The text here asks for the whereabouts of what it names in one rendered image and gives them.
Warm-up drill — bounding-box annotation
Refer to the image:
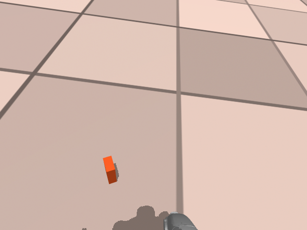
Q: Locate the carton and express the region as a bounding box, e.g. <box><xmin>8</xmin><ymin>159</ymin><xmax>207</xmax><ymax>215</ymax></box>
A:
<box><xmin>103</xmin><ymin>156</ymin><xmax>117</xmax><ymax>184</ymax></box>

